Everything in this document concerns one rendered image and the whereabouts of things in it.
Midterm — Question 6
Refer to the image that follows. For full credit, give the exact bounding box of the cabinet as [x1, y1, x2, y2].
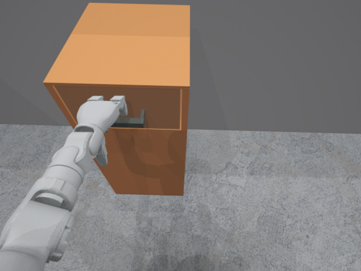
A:
[43, 3, 190, 196]

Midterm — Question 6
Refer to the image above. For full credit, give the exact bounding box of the left robot hand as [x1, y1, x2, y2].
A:
[77, 96, 127, 167]

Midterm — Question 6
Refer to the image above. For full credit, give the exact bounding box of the drawer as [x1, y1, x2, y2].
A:
[55, 86, 181, 129]

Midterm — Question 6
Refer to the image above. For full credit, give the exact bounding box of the left robot upper arm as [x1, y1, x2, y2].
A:
[0, 200, 75, 271]

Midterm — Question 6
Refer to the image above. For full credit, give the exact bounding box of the handle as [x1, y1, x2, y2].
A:
[111, 109, 145, 128]

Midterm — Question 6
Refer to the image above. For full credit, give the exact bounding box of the left robot forearm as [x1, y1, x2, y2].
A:
[0, 123, 104, 249]

